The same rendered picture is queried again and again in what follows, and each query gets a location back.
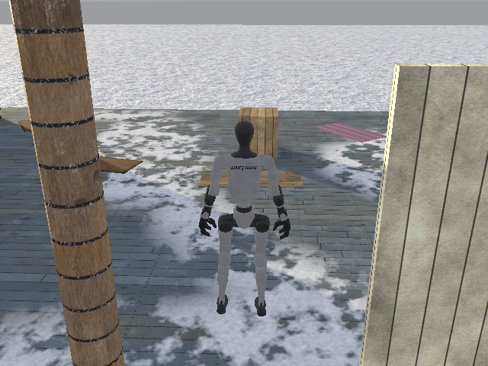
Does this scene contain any right robot forearm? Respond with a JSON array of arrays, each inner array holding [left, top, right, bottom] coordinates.
[[273, 185, 288, 221]]

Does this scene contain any right robot hand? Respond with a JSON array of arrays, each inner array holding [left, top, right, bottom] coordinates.
[[273, 219, 291, 239]]

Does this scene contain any left robot hand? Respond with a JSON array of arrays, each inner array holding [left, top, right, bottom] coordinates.
[[199, 217, 217, 236]]

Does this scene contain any robot left shin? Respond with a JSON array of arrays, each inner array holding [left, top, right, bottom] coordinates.
[[217, 253, 229, 304]]

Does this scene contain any left robot forearm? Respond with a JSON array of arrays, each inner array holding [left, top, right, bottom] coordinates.
[[201, 185, 216, 219]]

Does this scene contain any robot right upper arm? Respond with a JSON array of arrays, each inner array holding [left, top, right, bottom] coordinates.
[[260, 154, 281, 197]]

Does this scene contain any robot left upper arm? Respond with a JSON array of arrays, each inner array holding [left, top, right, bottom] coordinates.
[[208, 154, 229, 197]]

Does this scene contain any right robot thigh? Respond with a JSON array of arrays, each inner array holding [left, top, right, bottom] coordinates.
[[254, 213, 270, 268]]

